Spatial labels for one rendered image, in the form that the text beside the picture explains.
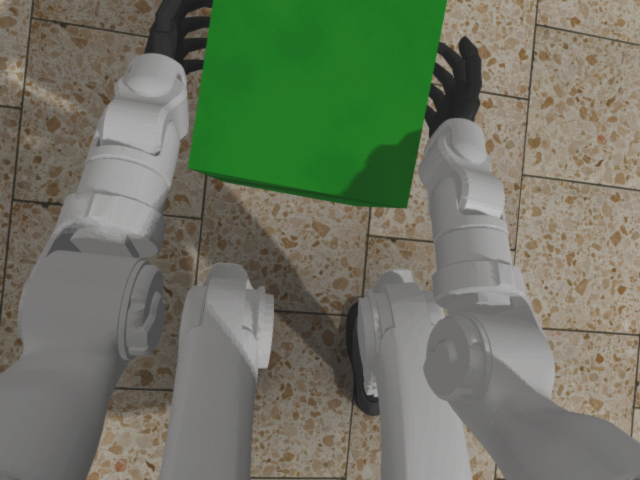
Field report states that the left robot hand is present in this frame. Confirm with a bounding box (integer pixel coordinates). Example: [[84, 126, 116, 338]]
[[144, 0, 213, 76]]

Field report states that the carton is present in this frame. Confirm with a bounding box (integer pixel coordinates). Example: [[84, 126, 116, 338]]
[[188, 0, 447, 208]]

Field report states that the robot left forearm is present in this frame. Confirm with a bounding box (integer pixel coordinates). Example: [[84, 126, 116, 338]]
[[18, 53, 190, 344]]

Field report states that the robot left upper arm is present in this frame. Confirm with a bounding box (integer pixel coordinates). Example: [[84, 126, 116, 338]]
[[0, 250, 166, 480]]

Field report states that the robot right forearm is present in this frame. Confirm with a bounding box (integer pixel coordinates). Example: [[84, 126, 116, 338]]
[[418, 118, 555, 364]]

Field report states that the robot thigh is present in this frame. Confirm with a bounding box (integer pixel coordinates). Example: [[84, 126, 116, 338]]
[[357, 282, 473, 480], [159, 277, 274, 480]]

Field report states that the robot right upper arm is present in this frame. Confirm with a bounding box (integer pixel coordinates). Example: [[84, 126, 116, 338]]
[[423, 311, 640, 480]]

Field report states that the robot right thigh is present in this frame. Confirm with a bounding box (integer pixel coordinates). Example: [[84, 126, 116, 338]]
[[357, 282, 473, 480]]

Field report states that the right robot hand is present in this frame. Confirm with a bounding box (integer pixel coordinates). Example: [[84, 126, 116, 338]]
[[424, 36, 482, 139]]

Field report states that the robot left thigh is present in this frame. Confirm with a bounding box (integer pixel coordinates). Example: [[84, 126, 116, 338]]
[[159, 277, 274, 480]]

